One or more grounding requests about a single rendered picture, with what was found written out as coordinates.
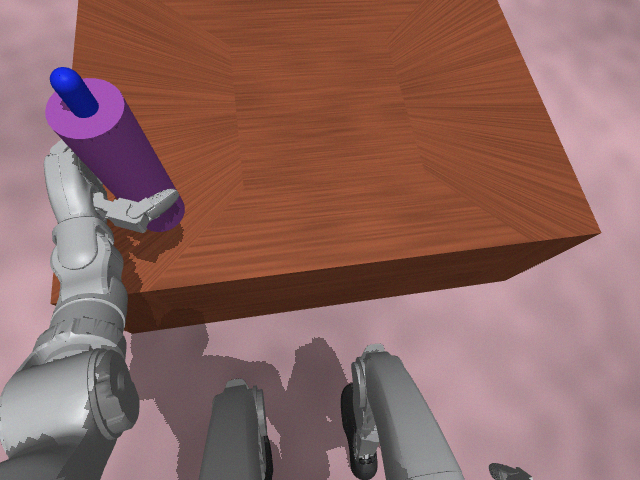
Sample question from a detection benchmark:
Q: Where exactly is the left robot arm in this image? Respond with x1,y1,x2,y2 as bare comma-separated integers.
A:
0,216,140,480

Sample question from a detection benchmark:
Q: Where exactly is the right robot foot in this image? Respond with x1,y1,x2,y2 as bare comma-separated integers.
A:
341,383,378,480

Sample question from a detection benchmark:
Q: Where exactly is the right robot hand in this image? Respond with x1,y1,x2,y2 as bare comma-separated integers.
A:
489,463,533,480

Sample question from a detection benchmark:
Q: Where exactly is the left robot hand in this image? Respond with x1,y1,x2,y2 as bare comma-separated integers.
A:
44,139,179,233

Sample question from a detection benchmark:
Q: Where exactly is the bottle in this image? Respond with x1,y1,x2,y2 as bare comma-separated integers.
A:
45,67,185,232

